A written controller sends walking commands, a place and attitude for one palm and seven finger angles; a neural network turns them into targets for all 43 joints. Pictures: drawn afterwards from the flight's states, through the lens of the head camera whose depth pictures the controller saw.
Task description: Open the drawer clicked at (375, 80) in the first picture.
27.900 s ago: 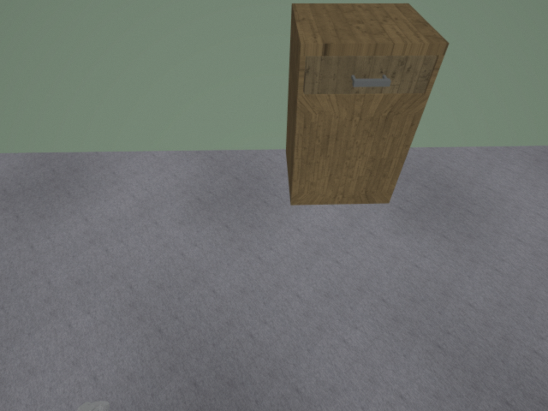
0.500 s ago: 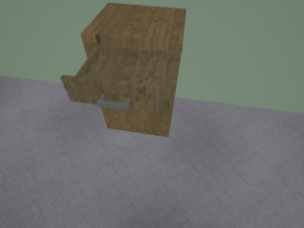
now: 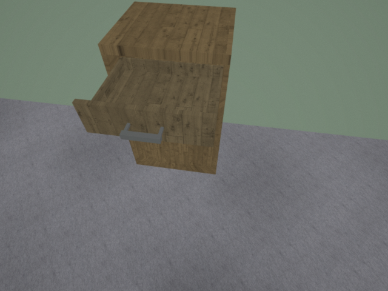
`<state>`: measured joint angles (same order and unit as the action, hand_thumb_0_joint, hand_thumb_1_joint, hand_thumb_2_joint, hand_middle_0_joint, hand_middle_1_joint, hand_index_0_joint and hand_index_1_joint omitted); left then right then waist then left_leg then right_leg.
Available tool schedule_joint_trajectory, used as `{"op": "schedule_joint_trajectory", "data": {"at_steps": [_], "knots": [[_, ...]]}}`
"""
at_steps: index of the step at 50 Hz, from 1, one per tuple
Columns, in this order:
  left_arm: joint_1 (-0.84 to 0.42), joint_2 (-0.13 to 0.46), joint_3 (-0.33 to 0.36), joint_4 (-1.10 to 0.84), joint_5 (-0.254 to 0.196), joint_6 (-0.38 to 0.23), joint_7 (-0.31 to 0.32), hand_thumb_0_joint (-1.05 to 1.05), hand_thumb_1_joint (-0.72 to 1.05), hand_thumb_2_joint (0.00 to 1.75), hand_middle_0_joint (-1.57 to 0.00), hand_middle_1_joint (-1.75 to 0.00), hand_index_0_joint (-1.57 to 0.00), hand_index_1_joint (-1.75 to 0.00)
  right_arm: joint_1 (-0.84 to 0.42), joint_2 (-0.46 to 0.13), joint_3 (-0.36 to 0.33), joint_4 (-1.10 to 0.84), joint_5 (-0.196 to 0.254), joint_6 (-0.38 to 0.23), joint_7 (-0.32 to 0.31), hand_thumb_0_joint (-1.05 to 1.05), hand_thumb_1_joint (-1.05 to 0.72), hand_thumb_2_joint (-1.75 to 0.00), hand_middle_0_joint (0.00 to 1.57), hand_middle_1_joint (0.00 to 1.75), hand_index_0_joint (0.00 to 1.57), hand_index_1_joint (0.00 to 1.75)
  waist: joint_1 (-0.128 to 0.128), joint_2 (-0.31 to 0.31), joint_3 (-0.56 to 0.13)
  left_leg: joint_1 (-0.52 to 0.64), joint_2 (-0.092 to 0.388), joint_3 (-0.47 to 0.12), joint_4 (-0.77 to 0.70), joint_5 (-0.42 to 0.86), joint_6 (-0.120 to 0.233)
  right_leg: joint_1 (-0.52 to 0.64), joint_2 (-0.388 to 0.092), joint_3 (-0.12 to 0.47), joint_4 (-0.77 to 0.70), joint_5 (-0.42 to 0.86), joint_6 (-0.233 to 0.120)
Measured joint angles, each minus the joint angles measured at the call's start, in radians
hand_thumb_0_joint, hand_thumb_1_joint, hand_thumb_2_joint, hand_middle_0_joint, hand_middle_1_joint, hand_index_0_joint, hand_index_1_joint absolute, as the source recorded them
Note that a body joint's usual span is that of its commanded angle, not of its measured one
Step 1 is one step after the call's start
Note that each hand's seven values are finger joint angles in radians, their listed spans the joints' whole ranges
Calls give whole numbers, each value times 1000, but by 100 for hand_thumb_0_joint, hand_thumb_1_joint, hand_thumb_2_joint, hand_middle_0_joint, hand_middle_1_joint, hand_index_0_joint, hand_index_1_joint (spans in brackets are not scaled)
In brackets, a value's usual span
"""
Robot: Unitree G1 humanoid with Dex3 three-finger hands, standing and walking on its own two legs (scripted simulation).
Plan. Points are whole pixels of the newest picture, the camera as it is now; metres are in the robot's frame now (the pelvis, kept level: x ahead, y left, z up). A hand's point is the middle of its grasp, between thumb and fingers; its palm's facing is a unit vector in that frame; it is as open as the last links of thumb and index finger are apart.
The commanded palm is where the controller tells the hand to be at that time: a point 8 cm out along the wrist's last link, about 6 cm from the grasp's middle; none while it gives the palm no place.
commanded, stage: look to check the result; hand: left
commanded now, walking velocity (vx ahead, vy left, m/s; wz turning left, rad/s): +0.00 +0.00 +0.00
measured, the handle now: (142, 132) +0.58 +0.20 -0.09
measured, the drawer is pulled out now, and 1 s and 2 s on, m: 0.29 0.29 0.29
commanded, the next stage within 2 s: stand and wait in 0.12 s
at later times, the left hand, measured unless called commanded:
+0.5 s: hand out of the picture +0.01 +0.16 -0.17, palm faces +0.05 -0.98 -0.19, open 7.3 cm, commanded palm none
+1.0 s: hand out of the picture +0.01 +0.15 -0.17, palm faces +0.05 -0.98 -0.19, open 7.3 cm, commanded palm none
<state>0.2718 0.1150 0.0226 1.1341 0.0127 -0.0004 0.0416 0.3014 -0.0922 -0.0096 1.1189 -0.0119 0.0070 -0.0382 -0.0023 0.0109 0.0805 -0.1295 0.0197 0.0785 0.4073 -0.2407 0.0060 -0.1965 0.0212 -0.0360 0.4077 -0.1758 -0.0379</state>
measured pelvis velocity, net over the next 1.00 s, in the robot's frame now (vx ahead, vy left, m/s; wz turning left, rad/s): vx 0.02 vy -0.01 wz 0.00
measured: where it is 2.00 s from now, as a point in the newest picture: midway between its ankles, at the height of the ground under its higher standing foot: outside the picture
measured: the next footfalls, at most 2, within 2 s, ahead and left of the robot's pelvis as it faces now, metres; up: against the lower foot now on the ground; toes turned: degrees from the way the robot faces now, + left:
none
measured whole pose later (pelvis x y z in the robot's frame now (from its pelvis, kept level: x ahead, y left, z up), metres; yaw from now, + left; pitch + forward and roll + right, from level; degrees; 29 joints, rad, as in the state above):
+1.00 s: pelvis +0.02 -0.01 +0.00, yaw +0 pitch -2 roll +0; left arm 0.26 0.12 0.03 1.15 0.01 0.00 0.04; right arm 0.30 -0.10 -0.01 1.14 -0.01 0.01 -0.04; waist 0.00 0.02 0.08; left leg -0.09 0.04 0.07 0.38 -0.25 -0.02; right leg -0.16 0.04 -0.04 0.39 -0.19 -0.06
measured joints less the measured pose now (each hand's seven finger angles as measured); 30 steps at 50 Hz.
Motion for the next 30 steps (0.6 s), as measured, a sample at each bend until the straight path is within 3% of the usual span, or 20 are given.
{"op": "schedule_joint_trajectory", "data": {"at_steps": [30], "knots": [[-9, 6, 1, 10, -2, -4, 1, 1, 92, 90, -20, -30, -19, -30, -6, -11, 0, 18, 0, 1, -4, 0, -91, -90, 20, 30, 19, 30, -1, 3, 2, 32, 14, -5, -23, -8, -16, 30, 15, -5, -17, -13, -13]]}}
